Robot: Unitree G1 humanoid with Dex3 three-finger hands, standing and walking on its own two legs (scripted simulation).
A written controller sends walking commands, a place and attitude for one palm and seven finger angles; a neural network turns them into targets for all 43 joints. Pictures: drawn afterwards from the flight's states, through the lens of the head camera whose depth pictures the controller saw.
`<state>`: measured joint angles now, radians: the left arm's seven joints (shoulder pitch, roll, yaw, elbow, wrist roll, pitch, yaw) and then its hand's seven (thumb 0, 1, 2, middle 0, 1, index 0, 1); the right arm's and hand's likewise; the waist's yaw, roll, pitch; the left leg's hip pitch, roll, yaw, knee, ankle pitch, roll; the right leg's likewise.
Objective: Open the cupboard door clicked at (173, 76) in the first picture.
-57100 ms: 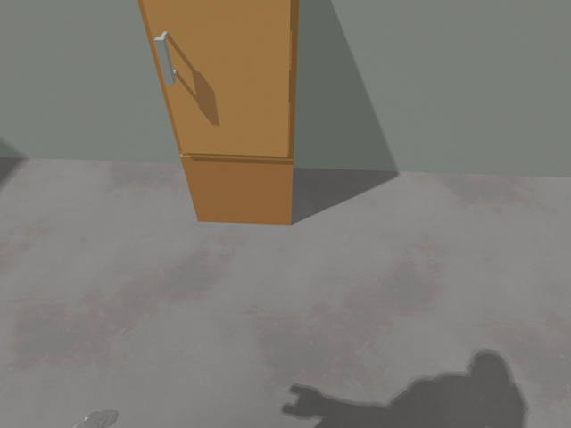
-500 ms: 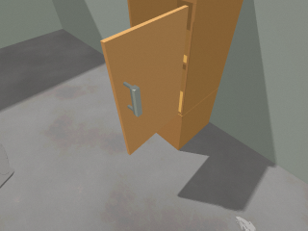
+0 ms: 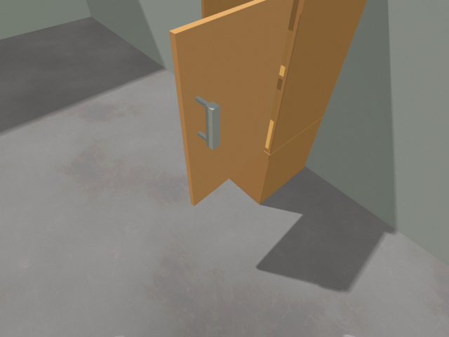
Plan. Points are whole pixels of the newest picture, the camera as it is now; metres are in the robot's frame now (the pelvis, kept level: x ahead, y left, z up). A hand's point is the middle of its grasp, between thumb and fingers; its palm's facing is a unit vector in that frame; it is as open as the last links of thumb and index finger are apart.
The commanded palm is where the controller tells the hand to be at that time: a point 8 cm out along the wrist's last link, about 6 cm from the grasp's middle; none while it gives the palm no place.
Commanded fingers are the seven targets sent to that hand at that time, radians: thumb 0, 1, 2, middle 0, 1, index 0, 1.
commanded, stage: let the arm hang, fingers relaxed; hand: left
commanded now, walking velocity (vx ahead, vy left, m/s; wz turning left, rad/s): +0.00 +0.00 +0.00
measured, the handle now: (206, 122) +0.59 +0.07 +0.03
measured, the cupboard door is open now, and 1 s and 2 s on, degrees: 93 93 93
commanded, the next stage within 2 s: look to check the result in 0.80 s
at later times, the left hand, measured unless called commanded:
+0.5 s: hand out of the picture -0.03 +0.20 -0.17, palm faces +0.02 -0.98 -0.21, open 7.3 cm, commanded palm none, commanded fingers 0.00 0.90 0.90 -0.20 -0.30 -0.20 -0.30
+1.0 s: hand out of the picture +0.01 +0.18 -0.16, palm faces +0.01 -0.98 -0.18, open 7.3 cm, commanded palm none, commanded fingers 0.00 0.90 0.90 -0.20 -0.30 -0.20 -0.30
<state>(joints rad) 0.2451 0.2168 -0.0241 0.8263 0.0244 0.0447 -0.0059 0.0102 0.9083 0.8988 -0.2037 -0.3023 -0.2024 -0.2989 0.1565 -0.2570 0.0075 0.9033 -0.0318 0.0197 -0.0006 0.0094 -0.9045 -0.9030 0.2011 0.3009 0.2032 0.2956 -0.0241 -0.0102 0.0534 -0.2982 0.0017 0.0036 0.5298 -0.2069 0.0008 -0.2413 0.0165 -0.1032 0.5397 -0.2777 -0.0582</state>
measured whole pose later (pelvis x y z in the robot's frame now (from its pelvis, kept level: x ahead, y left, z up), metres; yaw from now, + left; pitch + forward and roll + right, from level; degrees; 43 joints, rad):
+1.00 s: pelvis +0.02 +0.01 +0.01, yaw -1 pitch -2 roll +0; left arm 0.28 0.13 0.00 1.16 0.01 -0.01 0.03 0.00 0.91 0.90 -0.20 -0.30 -0.20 -0.30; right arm 0.27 -0.13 0.00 1.15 -0.03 0.01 -0.04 0.01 -0.91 -0.90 0.20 0.30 0.20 0.30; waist -0.01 0.02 0.05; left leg -0.20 -0.01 0.03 0.40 -0.17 0.02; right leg -0.15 0.01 -0.08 0.40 -0.22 -0.04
